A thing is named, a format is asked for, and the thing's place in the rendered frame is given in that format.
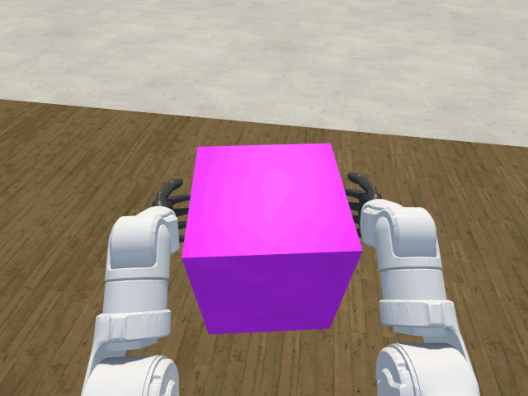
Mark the left robot forearm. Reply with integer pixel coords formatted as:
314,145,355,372
81,206,180,396

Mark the carton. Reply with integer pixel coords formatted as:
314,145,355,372
181,144,362,334

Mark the robot right upper arm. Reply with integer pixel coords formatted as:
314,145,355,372
376,342,479,396

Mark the right robot forearm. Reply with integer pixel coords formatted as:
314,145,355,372
360,199,480,396

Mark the robot left hand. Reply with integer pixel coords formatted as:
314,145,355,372
152,178,191,243

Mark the robot right hand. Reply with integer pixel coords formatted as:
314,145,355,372
344,172,382,238

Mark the robot left upper arm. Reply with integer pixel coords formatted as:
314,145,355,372
83,355,179,396

